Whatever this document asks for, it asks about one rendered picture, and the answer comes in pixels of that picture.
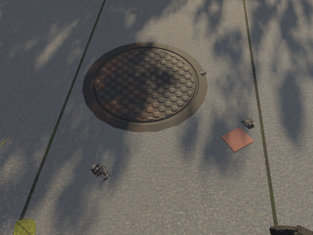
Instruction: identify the robot right hand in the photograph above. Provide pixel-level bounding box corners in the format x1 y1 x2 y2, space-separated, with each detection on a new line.
269 225 313 235

